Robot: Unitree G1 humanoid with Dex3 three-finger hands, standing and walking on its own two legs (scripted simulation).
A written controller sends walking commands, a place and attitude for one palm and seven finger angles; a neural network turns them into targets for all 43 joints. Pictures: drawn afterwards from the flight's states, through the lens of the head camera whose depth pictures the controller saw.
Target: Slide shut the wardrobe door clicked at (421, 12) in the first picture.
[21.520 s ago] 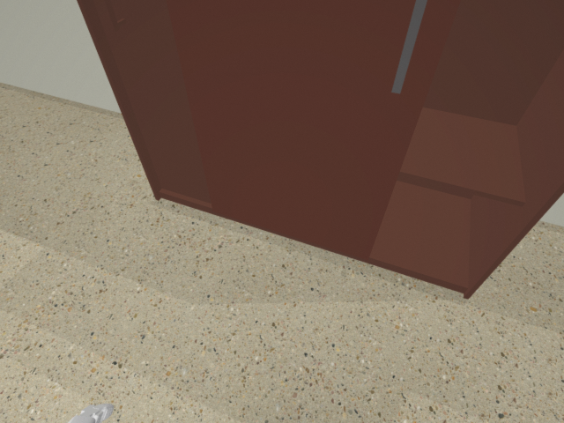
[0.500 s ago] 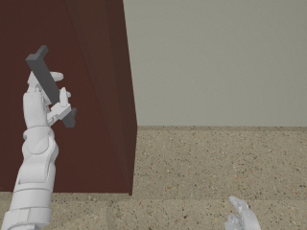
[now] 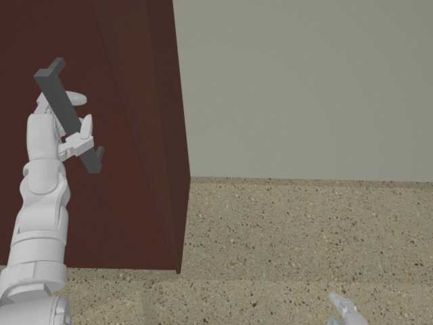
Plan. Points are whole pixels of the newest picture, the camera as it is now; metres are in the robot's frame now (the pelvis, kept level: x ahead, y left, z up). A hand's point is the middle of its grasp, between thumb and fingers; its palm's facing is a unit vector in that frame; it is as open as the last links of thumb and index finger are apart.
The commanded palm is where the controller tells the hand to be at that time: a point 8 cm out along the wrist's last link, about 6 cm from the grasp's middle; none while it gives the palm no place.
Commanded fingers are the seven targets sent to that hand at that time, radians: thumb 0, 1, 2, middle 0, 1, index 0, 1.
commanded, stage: loosen the grip on the handle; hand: left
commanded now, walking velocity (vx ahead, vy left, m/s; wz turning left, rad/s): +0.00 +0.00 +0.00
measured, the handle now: (78, 122) +0.41 +0.29 +0.16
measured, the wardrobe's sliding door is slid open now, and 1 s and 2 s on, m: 0.00 0.00 0.00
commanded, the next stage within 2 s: slip the hand off the handle in 0.52 s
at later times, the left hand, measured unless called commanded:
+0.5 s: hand (87, 138) +0.37 +0.26 +0.15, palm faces +0.44 -0.88 -0.18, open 14.1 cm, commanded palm +0.32 +0.30 +0.16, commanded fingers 0.00 -0.55 0.20 -0.25 -1.15 -0.25 -1.15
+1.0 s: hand (62, 141) +0.36 +0.30 +0.15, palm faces +0.47 -0.86 -0.19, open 14.7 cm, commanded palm +0.32 +0.35 +0.16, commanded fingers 0.00 -0.55 0.20 -0.25 -1.15 -0.25 -1.15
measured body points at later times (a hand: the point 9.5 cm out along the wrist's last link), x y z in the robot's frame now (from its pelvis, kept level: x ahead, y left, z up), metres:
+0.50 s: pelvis +0.00 -0.01 +0.00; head +0.02 -0.01 +0.44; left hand +0.34 +0.31 +0.16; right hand +0.13 -0.27 -0.11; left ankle +0.01 +0.10 -0.74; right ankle +0.02 -0.12 -0.74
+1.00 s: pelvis +0.02 -0.01 -0.01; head +0.04 -0.01 +0.44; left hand +0.33 +0.35 +0.16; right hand +0.18 -0.24 -0.11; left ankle +0.01 +0.10 -0.74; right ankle +0.02 -0.12 -0.74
